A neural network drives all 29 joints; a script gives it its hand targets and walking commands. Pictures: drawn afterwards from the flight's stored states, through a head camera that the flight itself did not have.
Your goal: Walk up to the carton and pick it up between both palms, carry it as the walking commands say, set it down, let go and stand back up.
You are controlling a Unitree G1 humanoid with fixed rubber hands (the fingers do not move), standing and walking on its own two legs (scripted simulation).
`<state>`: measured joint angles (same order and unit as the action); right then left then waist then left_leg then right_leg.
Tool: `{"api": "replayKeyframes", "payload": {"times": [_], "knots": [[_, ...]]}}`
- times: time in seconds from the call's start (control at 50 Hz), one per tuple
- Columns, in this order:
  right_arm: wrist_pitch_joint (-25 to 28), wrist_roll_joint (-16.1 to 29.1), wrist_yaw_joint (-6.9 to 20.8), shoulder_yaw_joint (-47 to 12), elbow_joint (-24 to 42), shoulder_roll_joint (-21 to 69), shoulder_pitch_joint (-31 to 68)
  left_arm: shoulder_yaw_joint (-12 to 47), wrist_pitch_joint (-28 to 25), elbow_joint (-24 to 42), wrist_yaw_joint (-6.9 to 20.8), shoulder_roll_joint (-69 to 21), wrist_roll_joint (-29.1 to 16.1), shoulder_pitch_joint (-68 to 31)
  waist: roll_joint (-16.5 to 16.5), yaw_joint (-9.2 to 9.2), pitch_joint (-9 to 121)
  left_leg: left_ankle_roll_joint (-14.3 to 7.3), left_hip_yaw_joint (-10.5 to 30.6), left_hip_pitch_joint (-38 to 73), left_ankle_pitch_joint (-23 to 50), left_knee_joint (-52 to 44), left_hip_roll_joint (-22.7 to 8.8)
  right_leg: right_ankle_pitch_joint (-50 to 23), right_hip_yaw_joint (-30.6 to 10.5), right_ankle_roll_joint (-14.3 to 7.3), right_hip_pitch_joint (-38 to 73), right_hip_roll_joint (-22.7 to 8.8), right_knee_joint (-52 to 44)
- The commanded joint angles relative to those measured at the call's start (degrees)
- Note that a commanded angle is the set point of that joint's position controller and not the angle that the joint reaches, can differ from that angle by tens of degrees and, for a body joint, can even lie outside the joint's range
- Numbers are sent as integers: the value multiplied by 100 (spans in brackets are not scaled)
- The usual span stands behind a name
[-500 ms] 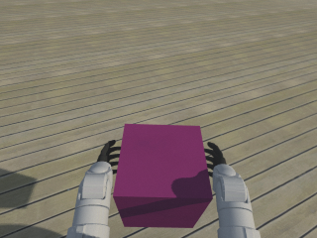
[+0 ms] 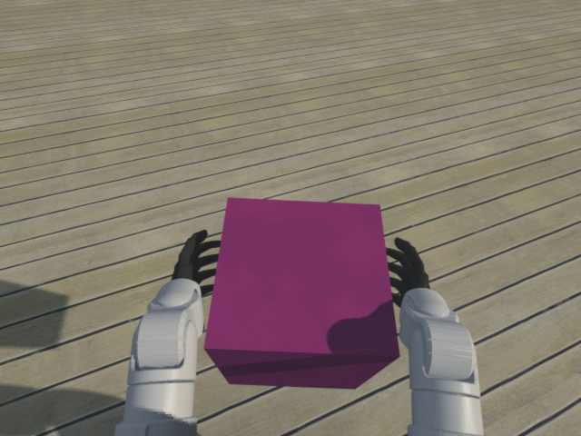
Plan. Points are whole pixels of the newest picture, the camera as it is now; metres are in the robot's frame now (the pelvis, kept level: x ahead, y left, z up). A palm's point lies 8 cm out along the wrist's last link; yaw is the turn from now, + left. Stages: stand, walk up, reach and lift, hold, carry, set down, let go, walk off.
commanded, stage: carry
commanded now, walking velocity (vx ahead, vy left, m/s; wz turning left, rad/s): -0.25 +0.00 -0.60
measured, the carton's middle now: (297, 302) +0.31 +0.00 +0.00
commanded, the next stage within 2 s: none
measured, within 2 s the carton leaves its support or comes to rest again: neither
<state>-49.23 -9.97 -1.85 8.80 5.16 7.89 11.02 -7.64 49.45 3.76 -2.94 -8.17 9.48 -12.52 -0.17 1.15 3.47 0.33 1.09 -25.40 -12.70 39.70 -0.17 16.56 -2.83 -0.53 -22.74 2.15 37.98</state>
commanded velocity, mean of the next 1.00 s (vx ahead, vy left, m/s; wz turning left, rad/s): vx -0.25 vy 0.00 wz -0.60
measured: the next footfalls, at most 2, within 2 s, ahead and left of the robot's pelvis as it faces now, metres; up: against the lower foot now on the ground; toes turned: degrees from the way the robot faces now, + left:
right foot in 0.36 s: -0.09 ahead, -0.11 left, +0.00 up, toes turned -17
left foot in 0.80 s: -0.19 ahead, +0.13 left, +0.00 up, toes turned -17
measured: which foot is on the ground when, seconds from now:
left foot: down 0.00-0.38, up 0.40-0.78, down 0.80-1.00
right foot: down 0.00-0.10, up 0.12-0.34, down 0.36-0.80, up 0.82-1.00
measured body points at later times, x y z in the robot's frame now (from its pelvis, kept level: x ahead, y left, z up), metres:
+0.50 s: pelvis -0.13 -0.01 +0.01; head -0.15 -0.02 +0.46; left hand +0.14 +0.07 +0.09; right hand +0.06 -0.23 +0.08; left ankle -0.06 +0.12 -0.64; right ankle -0.13 -0.10 -0.72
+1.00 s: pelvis -0.29 +0.07 +0.02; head -0.29 +0.09 +0.47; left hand +0.00 +0.10 +0.10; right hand -0.15 -0.17 +0.11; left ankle -0.23 +0.14 -0.72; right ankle -0.36 -0.05 -0.62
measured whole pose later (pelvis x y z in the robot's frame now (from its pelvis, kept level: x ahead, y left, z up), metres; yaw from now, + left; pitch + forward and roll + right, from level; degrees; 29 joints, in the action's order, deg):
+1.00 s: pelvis -0.29 +0.07 +0.02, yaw -28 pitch +2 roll -3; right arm -66.2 -2.2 -7.5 2.6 32.1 7.8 -4.5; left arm -1.6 68.7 31.2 -8.0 -7.3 2.1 0.7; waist -0.2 2.3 4.7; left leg -1.6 -8.8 -19.8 -14.9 32.5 -6.8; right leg 22.1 2.6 2.7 -34.8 0.6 69.0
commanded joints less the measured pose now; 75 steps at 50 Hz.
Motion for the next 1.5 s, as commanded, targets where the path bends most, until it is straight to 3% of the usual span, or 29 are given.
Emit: {"api": "replayKeyframes", "payload": {"times": [0.0, 0.06, 0.08, 0.1, 0.12, 0.16, 0.32, 0.34, 0.36, 0.38, 0.4, 0.44, 0.52, 0.66, 0.74, 0.76, 0.78, 0.8, 0.82, 0.86, 0.92, 1.04, 1.1, 1.14, 1.18, 1.2, 1.24, 1.3, 1.48], "knots": [[-338, 1984, 884, -4198, 1190, 5159, 2246, 4213, 310, 1346, 1022, -5116, -1966, -2209, 1230, -65, 1994, -40, -352, 317, -589, 812, -66, -4639, -1551, -938, 542, -1762, -641], [-779, 2238, 635, -4402, 1927, 5153, 1974, 4315, 804, 2233, 734, -4962, -2164, -2006, 859, -144, 1866, -198, -401, 1025, 22, -589, -224, -3381, -1122, -520, -117, -1286, -230], [-927, 2267, 547, -4342, 2129, 5006, 1788, 4339, 968, 2498, 645, -4901, -2242, -1906, 89, -154, 1944, -388, 206, 1637, 1219, -1105, -876, -2102, -624, -226, -717, -804, 497], [-1026, 2246, 458, -4217, 2156, 4832, 1506, 4414, 1126, 2750, 556, -4793, -2260, -1874, -2036, -155, 2165, -1162, 1888, 1834, 3522, -1602, -2400, 1194, 307, 146, -1386, 139, 2122], [-1141, 2271, 381, -4209, 2373, 4817, 1392, 4326, 1251, 2780, 449, -4748, -2249, -1630, -1618, -27, 2204, -1413, 1694, 1617, 4058, -1537, -2662, 1871, 398, 167, -1181, -138, 3037], [-1321, 2240, 229, -4171, 2649, 4857, 1117, 4315, 1425, 3009, 379, -4717, -2384, -1374, -699, 3, 2067, -1211, 846, 1146, 3505, -1404, -2237, 1324, 387, 165, -856, -287, 3535], [-1751, 1999, -162, -3801, 2895, 4221, 625, 3951, 1905, 2972, 171, -4258, -2445, -843, -1006, -29, 1723, -604, -128, 1066, 1513, -1144, -1893, 484, 1076, 55, 415, -178, -882], [-1784, 1988, -181, -3786, 2809, 4155, 555, 3866, 1942, 2880, 172, -4208, -2405, -776, -402, -12, 1565, -352, -457, 477, 1030, -615, -1656, 72, 661, 11, 876, -462, -1563], [-1809, 1963, -205, -3801, 2758, 4086, 546, 3766, 1956, 2769, 190, -4129, -2343, -639, 640, 34, 1388, 10, -726, -760, -558, 177, -1292, -560, -575, -211, 1531, -1337, -2069], [-1832, 2051, -150, -4078, 3178, 4091, 922, 3693, 1911, 2668, 209, -4249, -2267, -601, 2421, -16, 1168, 309, -946, -1988, -2405, 1605, -554, -3166, -2465, -1036, 1213, -2802, -2026], [-1827, 2176, -105, -4154, 3098, 4359, 1143, 3771, 1875, 2911, 221, -4424, -2353, -791, 1468, -102, 1049, 338, -215, -1833, -2310, 2770, -660, -4211, -1861, -1079, 940, -2482, -1584], [-1780, 2370, -21, -4333, 2968, 4676, 1355, 3762, 1783, 3030, 258, -4476, -2241, -919, 541, -78, 1130, 281, -68, -1483, -1401, 3338, -542, -2777, -857, -810, 619, -1839, -1446], [-1729, 2488, -8, -4442, 3079, 4752, 1376, 3671, 1703, 3113, 236, -4445, -2133, -730, 750, -56, 1144, 385, -341, -1332, -879, 3157, -431, -1410, -827, -646, 623, -1478, -1525], [-1844, 2270, -107, -4267, 2831, 4417, 826, 3782, 1815, 3161, 202, -4090, -2152, -467, 1071, 43, 1444, 218, -438, -403, -1522, 1024, -15, -1663, -1814, -829, 870, -1558, -1909], [-1784, 2159, -108, -4124, 2814, 4427, 583, 4071, 1798, 3317, 223, -4216, -2331, -690, 1247, 13, 1724, 63, -701, 1094, -1253, -1029, 184, -1528, -1671, -378, 455, -1253, -2112], [-1762, 2138, -98, -4080, 2777, 4465, 492, 4155, 1792, 3347, 222, -4249, -2375, -766, 1109, -41, 1763, 11, -798, 1933, -813, -1934, 22, -1220, -1275, -9, -12, -956, -2006], [-1742, 2125, -88, -4031, 2745, 4466, 484, 4195, 1792, 3338, 220, -4267, -2376, -786, 293, -51, 1693, -158, -146, 2630, -715, -2450, -732, -365, -795, 201, -756, -529, -1356], [-1660, 2018, -52, -3924, 2751, 4357, 505, 4358, 1769, 3546, 235, -4307, -2451, -940, -2002, -123, 1382, -989, 1715, 1914, 683, -2374, -2769, 1088, 296, 364, -1739, 219, 754], [-1629, 2121, 14, -3946, 3024, 4459, 618, 4423, 1724, 3736, 241, -4457, -2484, -1259, -1744, -61, 1054, -1391, 1344, 1294, 2235, -2253, -3355, 1694, 545, 300, -1969, -141, 2493], [-1615, 2122, 78, -4026, 3093, 4546, 726, 4386, 1698, 3538, 268, -4604, -2493, -1262, -482, -29, 952, -1055, 114, 550, 2285, -1934, -2272, 997, 206, 209, -1371, -244, 4043], [-1609, 2114, 84, -3843, 3189, 4195, 686, 4381, 1725, 3440, 234, -4437, -2464, -1121, -759, 9, 872, -629, -642, 788, 1775, -1608, -1620, 387, 497, 336, -1239, -128, 3877], [-1782, 2067, -6, -3801, 3000, 3928, 401, 4225, 1951, 3150, 65, -4111, -2301, -696, -1522, -120, 1139, -803, -168, 1503, 2544, -1439, -2185, 1189, 1033, 265, -689, -285, 1074], [-1801, 2079, -23, -3893, 2935, 4053, 464, 4089, 1975, 2912, 97, -4191, -2269, -513, -1415, -64, 1431, -553, -397, 1643, 2959, -981, -2261, 364, 1279, 153, -18, -201, -695], [-1766, 2112, -22, -3951, 2864, 4131, 522, 3983, 1926, 2832, 155, -4287, -2233, -488, -374, 5, 1374, -10, -915, 600, 1596, -129, -1907, -499, 694, 57, 1018, -672, -1924], [-1728, 2257, 61, -4365, 3339, 4296, 1020, 3913, 1788, 2759, 225, -4563, -2197, -507, 2083, -71, 1245, 501, -841, -1599, -2585, 1814, -788, -5220, -1752, -1091, 1466, -2532, -1321], [-1692, 2367, 109, -4456, 3263, 4625, 1128, 3968, 1727, 2990, 259, -4753, -2269, -608, 1363, -134, 1226, 444, -359, -1495, -2361, 2611, -747, -5419, -1273, -1064, 1272, -2325, -1090], [-1594, 2576, 177, -4673, 3304, 4957, 1401, 3983, 1595, 3221, 306, -4833, -2187, -722, 803, -127, 1293, 329, -201, -1306, -1541, 3012, -566, -3536, -664, -740, 870, -1873, -1204], [-1529, 2664, 170, -4720, 3436, 5014, 1302, 3919, 1506, 3381, 308, -4777, -2132, -541, 816, -84, 1418, 357, -310, -1086, -991, 3066, -425, -1868, -712, -612, 777, -1585, -1413], [-1680, 2230, -6, -4382, 3062, 4430, 503, 4130, 1690, 3501, 274, -4192, -2214, -320, 1177, 19, 1555, 120, -498, 484, -1647, 44, 223, -930, -1812, -510, 688, -1506, -2467]]}}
